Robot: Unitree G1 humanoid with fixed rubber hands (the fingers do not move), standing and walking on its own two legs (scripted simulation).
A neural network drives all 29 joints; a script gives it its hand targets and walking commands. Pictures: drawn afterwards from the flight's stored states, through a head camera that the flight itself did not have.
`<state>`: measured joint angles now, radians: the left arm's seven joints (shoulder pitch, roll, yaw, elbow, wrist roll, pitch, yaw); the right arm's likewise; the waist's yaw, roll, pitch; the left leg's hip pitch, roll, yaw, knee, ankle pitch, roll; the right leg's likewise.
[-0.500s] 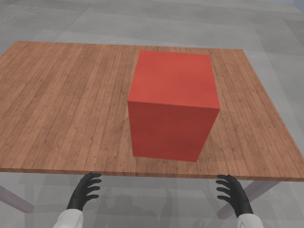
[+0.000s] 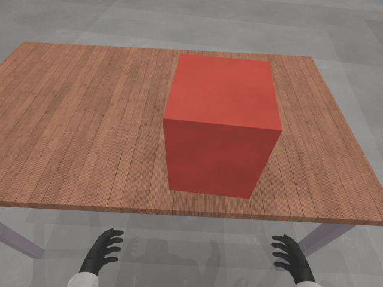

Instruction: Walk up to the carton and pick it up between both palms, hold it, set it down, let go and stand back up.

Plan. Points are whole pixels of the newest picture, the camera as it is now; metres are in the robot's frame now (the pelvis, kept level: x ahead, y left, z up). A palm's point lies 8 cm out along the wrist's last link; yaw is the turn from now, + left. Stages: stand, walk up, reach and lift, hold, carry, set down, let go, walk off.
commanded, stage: stand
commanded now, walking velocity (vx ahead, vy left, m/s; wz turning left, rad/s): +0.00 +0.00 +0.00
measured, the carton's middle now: (216, 129) +0.45 -0.04 +0.07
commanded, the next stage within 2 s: none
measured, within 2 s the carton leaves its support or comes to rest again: neither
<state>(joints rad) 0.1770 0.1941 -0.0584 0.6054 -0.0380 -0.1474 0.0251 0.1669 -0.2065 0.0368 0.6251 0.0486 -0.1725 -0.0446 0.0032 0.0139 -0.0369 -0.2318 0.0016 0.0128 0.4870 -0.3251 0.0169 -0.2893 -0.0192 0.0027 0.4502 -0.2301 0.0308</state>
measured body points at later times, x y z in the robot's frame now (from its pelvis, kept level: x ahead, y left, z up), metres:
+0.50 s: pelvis +0.00 +0.00 +0.00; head -0.01 +0.01 +0.45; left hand -0.02 +0.24 -0.16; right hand -0.02 -0.24 -0.15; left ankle -0.05 +0.10 -0.74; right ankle +0.00 -0.14 -0.74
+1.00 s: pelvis -0.02 +0.01 +0.00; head -0.03 +0.02 +0.45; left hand -0.06 +0.21 -0.16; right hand -0.08 -0.19 -0.16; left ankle -0.05 +0.10 -0.74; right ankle +0.00 -0.14 -0.74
